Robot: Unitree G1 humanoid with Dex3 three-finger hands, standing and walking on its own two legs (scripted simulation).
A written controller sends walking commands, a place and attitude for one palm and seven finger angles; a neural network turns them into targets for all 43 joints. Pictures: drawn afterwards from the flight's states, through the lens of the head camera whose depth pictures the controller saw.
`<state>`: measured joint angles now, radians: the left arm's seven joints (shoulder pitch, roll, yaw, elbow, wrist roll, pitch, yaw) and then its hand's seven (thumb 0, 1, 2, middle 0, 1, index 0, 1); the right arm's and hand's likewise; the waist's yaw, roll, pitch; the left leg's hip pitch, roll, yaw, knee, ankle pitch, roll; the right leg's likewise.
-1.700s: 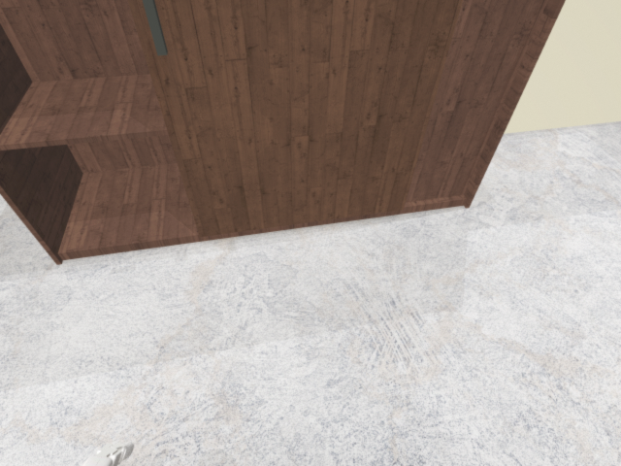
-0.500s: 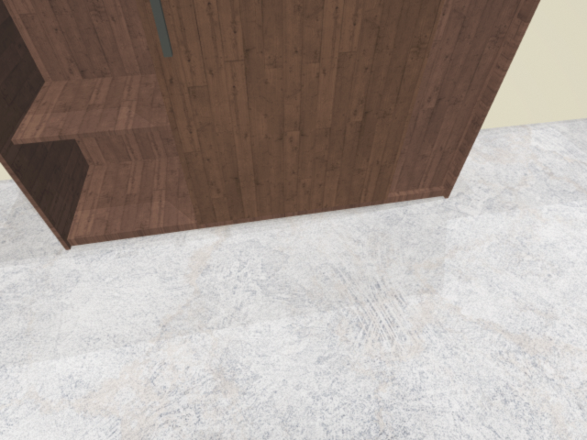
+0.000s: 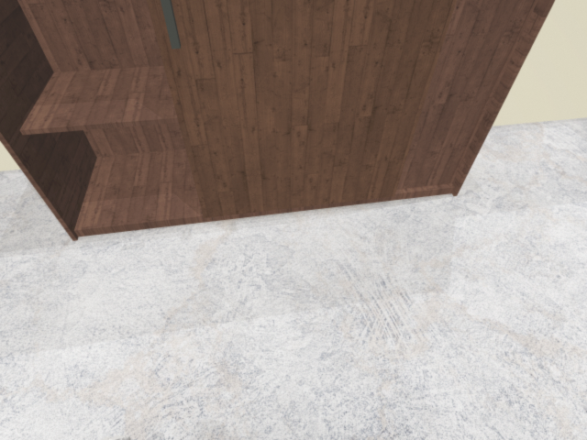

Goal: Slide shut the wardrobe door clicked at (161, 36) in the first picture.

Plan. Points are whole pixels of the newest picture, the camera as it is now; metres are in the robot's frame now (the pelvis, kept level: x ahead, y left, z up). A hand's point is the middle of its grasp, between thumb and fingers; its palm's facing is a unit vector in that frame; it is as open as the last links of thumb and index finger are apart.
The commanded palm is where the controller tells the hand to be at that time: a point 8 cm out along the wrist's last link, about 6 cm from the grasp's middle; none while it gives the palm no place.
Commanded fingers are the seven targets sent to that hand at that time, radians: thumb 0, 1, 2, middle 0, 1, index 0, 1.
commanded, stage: walk to a spot facing it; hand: right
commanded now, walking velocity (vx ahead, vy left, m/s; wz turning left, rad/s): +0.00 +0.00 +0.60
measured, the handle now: (168, 7) +1.09 +0.38 +0.14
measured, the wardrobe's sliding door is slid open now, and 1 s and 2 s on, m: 0.56 0.56 0.56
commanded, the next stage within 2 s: none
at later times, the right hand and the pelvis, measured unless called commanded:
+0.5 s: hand out of the picture +0.06 -0.17 -0.17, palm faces -0.18 +0.96 -0.23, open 7.4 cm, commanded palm none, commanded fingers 0.00 -0.90 -0.90 0.20 0.30 0.20 0.30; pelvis -0.02 +0.02 +0.00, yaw +15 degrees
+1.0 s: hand (377, 397) +0.23 -0.13 -0.17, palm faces -0.54 +0.82 -0.17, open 7.4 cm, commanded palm none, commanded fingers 0.00 -0.90 -0.90 0.20 0.30 0.20 0.30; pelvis +0.04 -0.01 +0.00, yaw +34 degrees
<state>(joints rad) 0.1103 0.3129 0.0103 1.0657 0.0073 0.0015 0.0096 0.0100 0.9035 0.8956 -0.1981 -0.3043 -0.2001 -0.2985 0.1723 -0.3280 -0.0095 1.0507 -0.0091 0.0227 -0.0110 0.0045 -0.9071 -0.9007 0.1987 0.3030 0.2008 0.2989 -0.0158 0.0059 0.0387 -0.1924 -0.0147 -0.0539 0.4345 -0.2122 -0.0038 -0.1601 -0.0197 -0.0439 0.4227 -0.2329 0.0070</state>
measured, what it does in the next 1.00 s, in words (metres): steps on the spot, turning left: right foot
